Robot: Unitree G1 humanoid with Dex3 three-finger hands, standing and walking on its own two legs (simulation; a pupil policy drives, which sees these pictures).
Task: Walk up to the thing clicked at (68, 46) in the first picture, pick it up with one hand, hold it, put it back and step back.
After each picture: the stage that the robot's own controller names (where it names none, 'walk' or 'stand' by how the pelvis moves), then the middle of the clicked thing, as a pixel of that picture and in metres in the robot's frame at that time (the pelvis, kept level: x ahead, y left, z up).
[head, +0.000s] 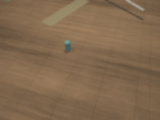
stand; (67, 45) +1.34 +0.26 -0.72
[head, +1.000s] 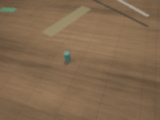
walk; (67, 56) +1.21 +0.35 -0.71
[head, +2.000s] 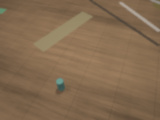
walk; (60, 84) +0.76 +0.32 -0.71
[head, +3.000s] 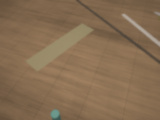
walk; (56, 116) +0.48 +0.26 -0.69
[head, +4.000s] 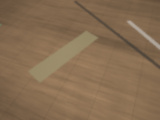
stand; out of the picture +0.37 +0.24 -0.72
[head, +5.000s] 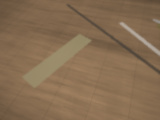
stand; out of the picture +0.35 +0.25 -0.72
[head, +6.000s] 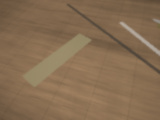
stand; out of the picture +0.35 +0.26 -0.73
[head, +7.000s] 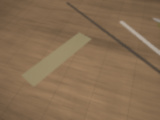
stand; out of the picture +0.34 +0.26 -0.73
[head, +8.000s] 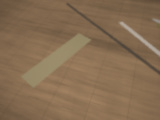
stand; out of the picture +0.34 +0.26 -0.73
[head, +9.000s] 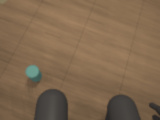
go down; (34, 73) +0.41 +0.27 -0.41
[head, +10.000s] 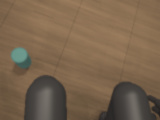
go down; (22, 58) +0.42 +0.30 -0.30
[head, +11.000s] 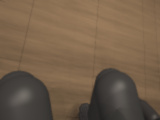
close in; out of the picture +0.39 +0.34 -0.23
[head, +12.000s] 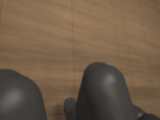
close; out of the picture +0.38 +0.34 -0.21
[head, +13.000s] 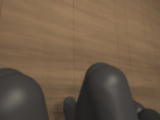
lift; out of the picture +0.36 +0.34 -0.22
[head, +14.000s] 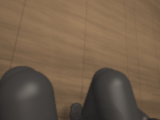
lift; out of the picture +0.34 +0.29 -0.19
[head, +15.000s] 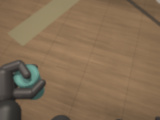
lift; (31, 83) +0.32 +0.20 +0.01
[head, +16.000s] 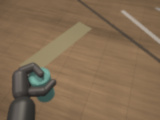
hold; (42, 85) +0.34 +0.17 +0.01
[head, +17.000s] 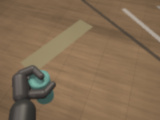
hold; (42, 87) +0.33 +0.18 +0.00
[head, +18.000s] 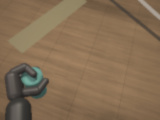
crouch; (35, 83) +0.35 +0.20 -0.05
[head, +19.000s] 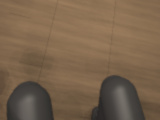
lower; out of the picture +0.46 +0.31 -0.09
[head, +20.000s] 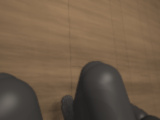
lower; out of the picture +0.39 +0.35 -0.22
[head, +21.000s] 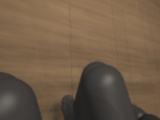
lower; out of the picture +0.38 +0.35 -0.22
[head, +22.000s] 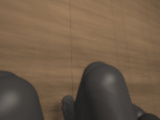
lower; out of the picture +0.38 +0.35 -0.22
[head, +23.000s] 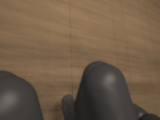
lower; out of the picture +0.38 +0.35 -0.22
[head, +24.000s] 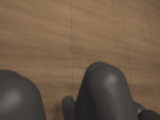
open; out of the picture +0.37 +0.34 -0.22
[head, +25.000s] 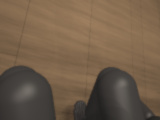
stand; out of the picture +0.38 +0.33 -0.23
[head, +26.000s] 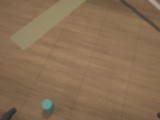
stand; (48, 106) +0.39 +0.25 -0.57
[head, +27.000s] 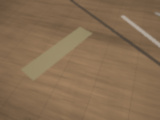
stand; out of the picture +0.37 +0.25 -0.66
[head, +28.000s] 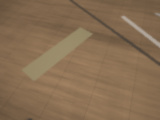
stand; out of the picture +0.37 +0.24 -0.67
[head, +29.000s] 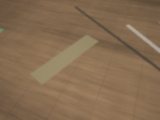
stand; out of the picture +0.39 +0.23 -0.72
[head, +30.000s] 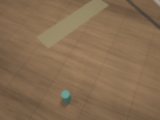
walk; (66, 96) +0.49 +0.20 -0.69
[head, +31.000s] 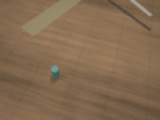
walk; (55, 72) +0.75 +0.26 -0.70
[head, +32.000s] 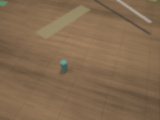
stand; (64, 65) +1.00 +0.28 -0.70
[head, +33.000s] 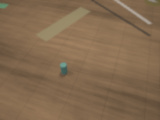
stand; (63, 68) +0.99 +0.28 -0.72
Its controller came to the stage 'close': yes
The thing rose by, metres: 0.71
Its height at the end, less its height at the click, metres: +0.00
